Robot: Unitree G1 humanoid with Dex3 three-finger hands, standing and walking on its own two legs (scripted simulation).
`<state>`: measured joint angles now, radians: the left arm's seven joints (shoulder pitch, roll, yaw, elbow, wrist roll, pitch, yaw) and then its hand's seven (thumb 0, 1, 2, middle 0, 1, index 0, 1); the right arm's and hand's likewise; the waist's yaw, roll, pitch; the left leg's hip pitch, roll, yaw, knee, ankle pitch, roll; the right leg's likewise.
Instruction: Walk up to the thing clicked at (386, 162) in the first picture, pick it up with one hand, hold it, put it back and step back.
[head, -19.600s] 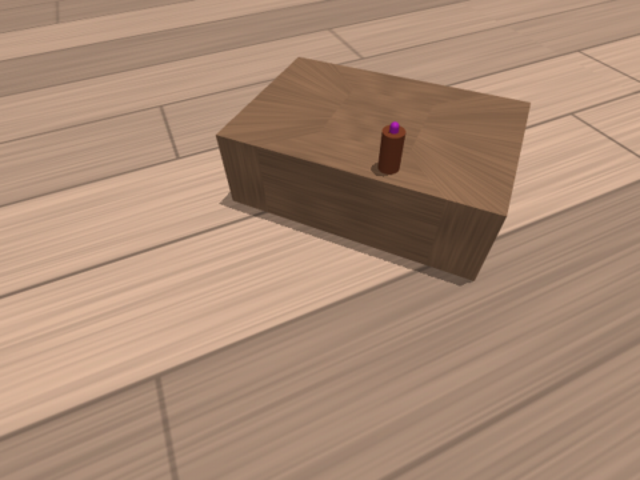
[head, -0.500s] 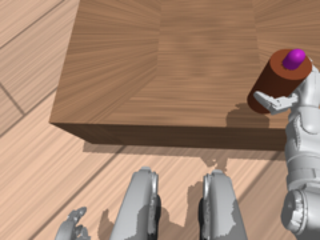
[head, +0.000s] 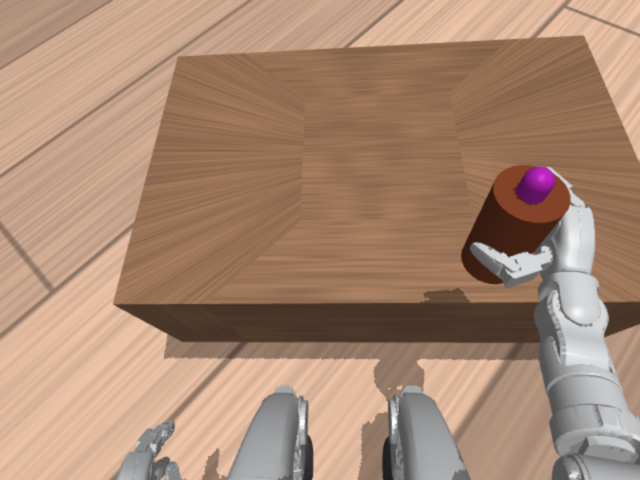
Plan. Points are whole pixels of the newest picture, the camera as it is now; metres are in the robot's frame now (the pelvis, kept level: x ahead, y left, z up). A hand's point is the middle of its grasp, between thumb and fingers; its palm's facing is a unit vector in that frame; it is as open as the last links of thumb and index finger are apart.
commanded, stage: lift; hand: right
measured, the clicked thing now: (512, 222) +0.41 -0.20 +0.02
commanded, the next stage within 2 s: hold in 0.98 s
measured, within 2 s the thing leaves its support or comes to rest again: neither
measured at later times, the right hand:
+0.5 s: hand (526, 228) +0.37 -0.19 +0.08, palm faces +0.16 +0.99 -0.03, open 10.7 cm
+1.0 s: hand (527, 216) +0.37 -0.18 +0.10, palm faces +0.17 +0.99 -0.02, open 10.7 cm
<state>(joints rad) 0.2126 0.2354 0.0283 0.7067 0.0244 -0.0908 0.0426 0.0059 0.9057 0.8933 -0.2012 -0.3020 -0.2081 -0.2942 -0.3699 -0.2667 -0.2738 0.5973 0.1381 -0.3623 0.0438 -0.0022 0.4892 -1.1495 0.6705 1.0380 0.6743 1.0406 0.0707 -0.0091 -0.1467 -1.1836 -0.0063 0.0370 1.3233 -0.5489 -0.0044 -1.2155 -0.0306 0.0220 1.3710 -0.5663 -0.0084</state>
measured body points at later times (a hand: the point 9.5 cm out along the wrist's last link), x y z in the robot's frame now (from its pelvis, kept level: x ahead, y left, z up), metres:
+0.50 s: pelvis +0.02 +0.00 +0.06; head +0.10 -0.02 +0.50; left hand +0.13 +0.25 -0.05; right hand +0.36 -0.24 +0.08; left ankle +0.04 +0.13 -0.60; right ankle +0.04 -0.11 -0.60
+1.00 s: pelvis +0.03 +0.00 +0.08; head +0.10 -0.01 +0.53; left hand +0.14 +0.25 -0.03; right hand +0.35 -0.23 +0.11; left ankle +0.04 +0.13 -0.60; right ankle +0.04 -0.11 -0.60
